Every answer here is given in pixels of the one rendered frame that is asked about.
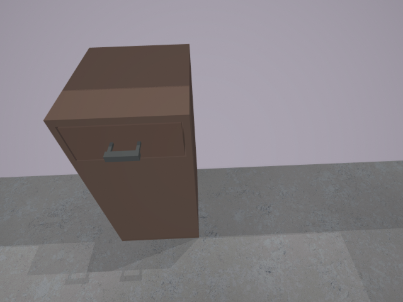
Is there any handle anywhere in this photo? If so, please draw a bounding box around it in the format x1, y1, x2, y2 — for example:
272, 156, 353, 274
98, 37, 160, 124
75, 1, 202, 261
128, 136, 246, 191
103, 141, 141, 162

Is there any cabinet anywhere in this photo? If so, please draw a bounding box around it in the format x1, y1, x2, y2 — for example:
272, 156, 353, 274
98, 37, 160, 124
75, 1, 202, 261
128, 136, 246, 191
43, 44, 199, 241

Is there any drawer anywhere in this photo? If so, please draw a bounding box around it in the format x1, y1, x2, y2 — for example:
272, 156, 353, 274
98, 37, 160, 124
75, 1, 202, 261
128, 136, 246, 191
57, 122, 185, 160

